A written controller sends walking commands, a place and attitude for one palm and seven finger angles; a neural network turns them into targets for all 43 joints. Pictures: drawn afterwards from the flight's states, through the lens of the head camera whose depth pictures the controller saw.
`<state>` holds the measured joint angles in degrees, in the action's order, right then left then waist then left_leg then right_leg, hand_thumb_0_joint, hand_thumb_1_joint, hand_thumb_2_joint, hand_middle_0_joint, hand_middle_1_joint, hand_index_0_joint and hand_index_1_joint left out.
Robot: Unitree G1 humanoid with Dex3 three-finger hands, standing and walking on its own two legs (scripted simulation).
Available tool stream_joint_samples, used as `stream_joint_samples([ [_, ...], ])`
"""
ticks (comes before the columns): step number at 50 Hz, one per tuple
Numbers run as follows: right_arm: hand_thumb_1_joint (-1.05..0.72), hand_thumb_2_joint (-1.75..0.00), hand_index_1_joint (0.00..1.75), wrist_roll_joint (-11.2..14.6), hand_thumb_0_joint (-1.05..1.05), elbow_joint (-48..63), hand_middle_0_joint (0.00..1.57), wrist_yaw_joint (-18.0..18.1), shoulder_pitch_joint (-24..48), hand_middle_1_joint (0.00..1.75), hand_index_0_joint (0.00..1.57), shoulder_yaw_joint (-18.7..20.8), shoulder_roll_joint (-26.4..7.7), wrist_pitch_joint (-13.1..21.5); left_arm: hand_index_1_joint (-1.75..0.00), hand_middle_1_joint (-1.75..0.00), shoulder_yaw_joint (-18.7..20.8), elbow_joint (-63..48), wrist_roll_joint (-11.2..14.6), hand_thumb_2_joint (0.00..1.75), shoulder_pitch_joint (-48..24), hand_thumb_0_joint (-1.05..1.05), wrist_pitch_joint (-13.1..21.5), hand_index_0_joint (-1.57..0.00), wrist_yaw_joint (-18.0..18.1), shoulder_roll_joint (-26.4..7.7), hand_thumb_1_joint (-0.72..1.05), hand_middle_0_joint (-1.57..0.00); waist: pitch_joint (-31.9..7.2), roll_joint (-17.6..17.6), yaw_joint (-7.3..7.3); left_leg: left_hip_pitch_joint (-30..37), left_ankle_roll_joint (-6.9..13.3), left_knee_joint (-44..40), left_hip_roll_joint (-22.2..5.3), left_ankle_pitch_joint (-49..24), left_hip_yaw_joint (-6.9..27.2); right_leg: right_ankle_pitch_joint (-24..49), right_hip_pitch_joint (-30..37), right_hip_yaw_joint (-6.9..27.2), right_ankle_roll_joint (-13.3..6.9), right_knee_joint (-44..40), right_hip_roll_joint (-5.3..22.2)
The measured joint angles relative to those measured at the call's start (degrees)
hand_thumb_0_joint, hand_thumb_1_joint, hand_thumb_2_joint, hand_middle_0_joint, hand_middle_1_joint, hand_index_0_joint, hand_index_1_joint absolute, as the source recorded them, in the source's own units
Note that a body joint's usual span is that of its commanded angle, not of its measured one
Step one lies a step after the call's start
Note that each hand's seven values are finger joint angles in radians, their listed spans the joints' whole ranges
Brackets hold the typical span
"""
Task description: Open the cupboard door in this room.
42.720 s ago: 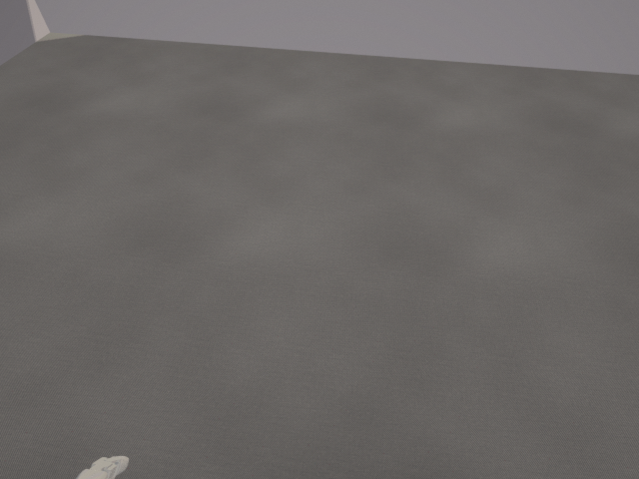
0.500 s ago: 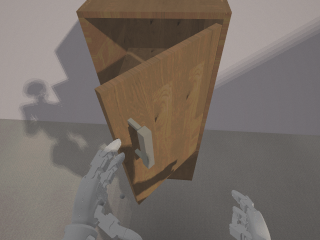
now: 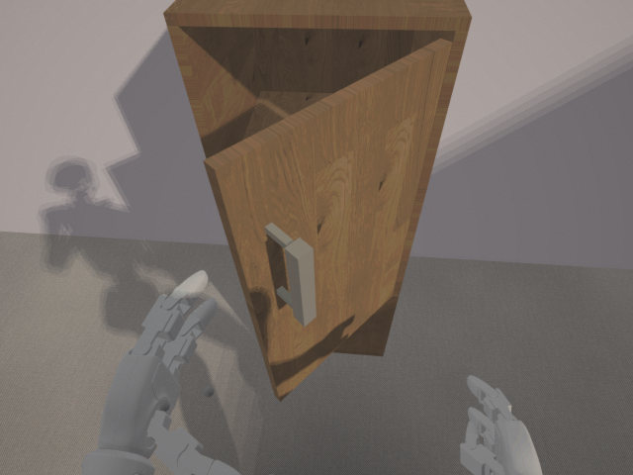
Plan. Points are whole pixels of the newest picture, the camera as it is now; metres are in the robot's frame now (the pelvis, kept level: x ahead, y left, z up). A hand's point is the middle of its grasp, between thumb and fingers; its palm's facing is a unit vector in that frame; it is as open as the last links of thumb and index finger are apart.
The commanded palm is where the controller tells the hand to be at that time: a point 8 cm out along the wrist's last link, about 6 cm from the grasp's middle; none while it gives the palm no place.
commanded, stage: draw the hand back to the body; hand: left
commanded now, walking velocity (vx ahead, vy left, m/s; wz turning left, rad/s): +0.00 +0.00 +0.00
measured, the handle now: (290, 276) +0.33 +0.06 +0.10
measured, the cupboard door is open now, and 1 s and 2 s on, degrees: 49 49 49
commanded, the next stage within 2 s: step back with the hand held close in 1.42 s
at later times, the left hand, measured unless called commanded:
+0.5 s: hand (109, 362) +0.19 +0.20 +0.15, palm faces +0.19 -0.94 -0.28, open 15.3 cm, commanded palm +0.15 +0.25 +0.17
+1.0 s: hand (15, 305) +0.21 +0.27 +0.21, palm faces +0.42 -0.82 -0.39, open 9.6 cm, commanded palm +0.16 +0.31 +0.22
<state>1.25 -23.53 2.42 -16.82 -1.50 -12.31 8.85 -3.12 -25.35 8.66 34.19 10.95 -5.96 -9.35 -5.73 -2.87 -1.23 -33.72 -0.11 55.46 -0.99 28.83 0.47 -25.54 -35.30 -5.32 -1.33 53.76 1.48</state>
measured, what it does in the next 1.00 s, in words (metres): rises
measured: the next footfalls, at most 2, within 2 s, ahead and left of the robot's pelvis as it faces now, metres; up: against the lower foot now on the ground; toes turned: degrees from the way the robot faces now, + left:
none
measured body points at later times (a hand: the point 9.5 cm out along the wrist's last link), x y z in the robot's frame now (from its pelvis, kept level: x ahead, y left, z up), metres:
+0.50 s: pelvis +0.01 +0.01 +0.03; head +0.00 +0.00 +0.48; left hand +0.17 +0.25 +0.17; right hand +0.20 -0.20 -0.03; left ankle -0.01 +0.12 -0.68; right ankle +0.02 -0.11 -0.68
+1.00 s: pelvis +0.02 +0.02 +0.06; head +0.01 +0.00 +0.51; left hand +0.18 +0.31 +0.23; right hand +0.21 -0.20 -0.02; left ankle -0.01 +0.12 -0.68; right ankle +0.02 -0.11 -0.68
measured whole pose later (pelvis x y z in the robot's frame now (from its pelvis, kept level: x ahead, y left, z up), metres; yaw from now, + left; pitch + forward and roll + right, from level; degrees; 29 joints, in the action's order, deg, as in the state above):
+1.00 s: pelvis +0.02 +0.02 +0.06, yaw -1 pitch -4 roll -1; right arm -0.8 -35.9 4.4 -11.3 -2.0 -12.2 7.3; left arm 17.1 -24.0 2.6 27.5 4.3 6.5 -18.5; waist 1.3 -3.3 -4.4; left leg -4.0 1.0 24.9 0.0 16.7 -1.4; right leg -13.2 -6.1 -3.7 0.3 23.5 1.1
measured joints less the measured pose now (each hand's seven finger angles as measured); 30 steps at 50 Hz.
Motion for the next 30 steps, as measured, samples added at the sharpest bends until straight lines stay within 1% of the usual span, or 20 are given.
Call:
stream_joint_samples([
  [5, -0.90, -0.90, 0.30, 0.41, 0.01, -0.89, 0.20, 0.41, -0.20, 0.30, 0.21, -0.89, 0.28, 0.24, -0.30, -0.30, 2.90, -0.81, 1.63, 0.30, -0.42, -0.01, -2.52, -0.16, -0.66, -0.89, -0.50, -0.15, -0.21, -0.20, 0.02, 2.26, 0.19, -1.81, -0.06, -0.55, -0.03, 0.78, 2.45, 0.01, 0.26, -2.22, -0.16],
  [9, -0.90, -0.90, 0.30, 0.61, 0.01, -1.39, 0.20, 0.64, -0.34, 0.30, 0.21, -1.26, -0.11, 0.97, -0.30, -0.30, 4.37, -1.65, 2.78, 0.30, -0.29, -0.01, -4.47, -0.16, -1.72, -1.50, -0.50, -0.15, -0.16, -0.52, -0.16, 4.02, 0.39, -3.23, 0.02, -1.00, 0.08, 1.40, 4.47, -0.11, 0.51, -4.01, -0.16],
  [18, -0.90, -0.90, 0.30, 1.00, 0.01, -3.28, 0.20, 1.14, 0.53, 0.30, 0.21, -1.37, -0.75, 2.20, -0.30, -0.30, 8.87, -2.44, 5.42, 0.31, -0.33, -0.01, -7.09, -0.16, -4.54, -3.28, -0.47, -0.15, 0.28, -0.51, -0.99, 7.75, 0.70, -6.11, 0.19, -1.93, 0.29, 2.56, 8.63, -0.33, 0.90, -7.51, -0.15],
  [19, -0.90, -0.90, 0.30, 0.77, 0.01, -3.46, 0.20, 1.50, 0.56, 0.30, 0.21, -1.31, -0.70, 2.19, -0.30, -0.30, 8.82, -2.73, 3.56, 0.32, -0.60, -0.01, -7.50, -0.16, -3.14, -4.09, -0.46, -0.16, 0.47, -0.41, -1.43, 8.46, 0.73, -6.64, 0.17, -2.09, 0.16, 2.75, 9.27, -0.22, 0.92, -8.03, -0.20],
  [21, -0.90, -0.90, 0.30, 0.08, 0.01, -4.20, 0.20, 2.35, 0.93, 0.30, 0.21, -1.38, -0.36, 1.94, -0.30, -0.30, 8.75, -3.50, -0.39, 0.33, -0.73, -0.01, -8.18, -0.16, 1.50, -5.99, -0.42, -0.16, 1.05, -0.13, -1.91, 10.38, 0.75, -8.46, 0.10, -2.76, -0.08, 3.47, 11.10, 0.01, 1.02, -9.82, -0.34],
  [23, -0.90, -0.90, 0.30, -0.35, 0.01, -4.77, 0.20, 2.73, 1.37, 0.30, 0.21, -1.50, -0.05, 1.51, -0.30, -0.30, 9.06, -3.87, -2.95, 0.35, -0.46, -0.01, -8.58, -0.16, 5.41, -6.59, -0.37, -0.16, 1.81, -0.08, -1.86, 12.45, 0.80, -10.65, 0.08, -3.68, -0.16, 4.49, 13.23, 0.07, 1.09, -12.17, -0.47],
  [26, -0.90, -0.90, 0.30, -0.81, 0.01, -5.62, 0.20, 2.87, 1.78, 0.30, 0.21, -1.61, 0.14, 1.11, -0.30, -0.30, 9.47, -3.57, -5.19, 0.39, -0.27, -0.01, -8.72, -0.17, 9.03, -6.48, -0.29, -0.16, 2.88, -0.17, -1.85, 15.48, 0.95, -14.10, 0.25, -5.18, -0.37, 6.06, 16.27, 0.23, 1.20, -15.68, -0.45],
  [30, -0.90, -0.90, 0.30, -1.29, 0.01, -7.17, 0.20, 2.80, 2.28, 0.30, 0.21, -1.78, 0.21, 0.84, -0.30, -0.30, 9.90, -2.67, -6.53, 0.44, -0.53, -0.01, -8.38, -0.17, 11.16, -6.39, -0.16, -0.17, 4.19, -0.21, -2.07, 19.32, 1.21, -18.53, 0.70, -7.09, -0.82, 7.78, 19.83, 0.63, 1.50, -19.63, -0.17],
])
